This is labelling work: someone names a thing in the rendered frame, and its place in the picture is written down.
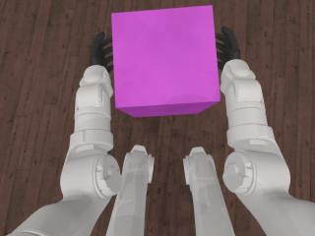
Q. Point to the right robot thigh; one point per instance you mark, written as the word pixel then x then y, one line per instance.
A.
pixel 210 212

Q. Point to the left robot hand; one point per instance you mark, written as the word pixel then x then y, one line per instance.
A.
pixel 98 53

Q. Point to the robot left upper arm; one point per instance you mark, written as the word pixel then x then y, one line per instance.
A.
pixel 87 184

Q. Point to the carton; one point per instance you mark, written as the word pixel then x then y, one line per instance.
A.
pixel 165 61

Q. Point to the left robot thigh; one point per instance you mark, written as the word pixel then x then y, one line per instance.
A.
pixel 128 214

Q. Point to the robot left forearm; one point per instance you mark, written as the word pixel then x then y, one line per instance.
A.
pixel 92 134

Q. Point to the robot right forearm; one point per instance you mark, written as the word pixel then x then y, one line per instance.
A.
pixel 245 110

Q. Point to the robot thigh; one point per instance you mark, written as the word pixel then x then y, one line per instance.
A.
pixel 210 212
pixel 128 214

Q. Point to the right robot hand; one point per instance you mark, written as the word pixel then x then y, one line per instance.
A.
pixel 229 48

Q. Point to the robot right upper arm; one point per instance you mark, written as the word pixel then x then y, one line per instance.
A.
pixel 261 181

